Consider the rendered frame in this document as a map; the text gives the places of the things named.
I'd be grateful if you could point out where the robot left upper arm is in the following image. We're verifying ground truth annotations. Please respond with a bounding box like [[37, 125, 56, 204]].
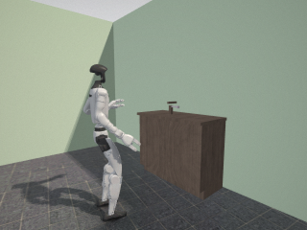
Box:
[[83, 97, 91, 115]]

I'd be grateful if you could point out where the left robot hand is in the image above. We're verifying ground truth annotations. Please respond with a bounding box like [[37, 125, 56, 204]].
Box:
[[109, 99, 124, 109]]

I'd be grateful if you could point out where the right robot forearm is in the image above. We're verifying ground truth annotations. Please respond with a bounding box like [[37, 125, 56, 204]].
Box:
[[97, 113, 125, 139]]

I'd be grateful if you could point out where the robot right thigh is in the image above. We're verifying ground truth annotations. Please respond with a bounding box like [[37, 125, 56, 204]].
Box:
[[98, 136, 122, 183]]

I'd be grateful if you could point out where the right robot hand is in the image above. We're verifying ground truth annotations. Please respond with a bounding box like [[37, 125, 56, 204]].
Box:
[[121, 134, 141, 151]]

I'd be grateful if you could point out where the humanoid robot head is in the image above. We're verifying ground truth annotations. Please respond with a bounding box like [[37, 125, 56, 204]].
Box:
[[89, 64, 107, 89]]

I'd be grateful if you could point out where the counter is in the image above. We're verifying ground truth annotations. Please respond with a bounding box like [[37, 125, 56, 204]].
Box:
[[136, 101, 227, 200]]

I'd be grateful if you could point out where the robot right upper arm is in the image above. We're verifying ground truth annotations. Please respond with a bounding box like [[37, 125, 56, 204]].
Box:
[[94, 88, 107, 122]]

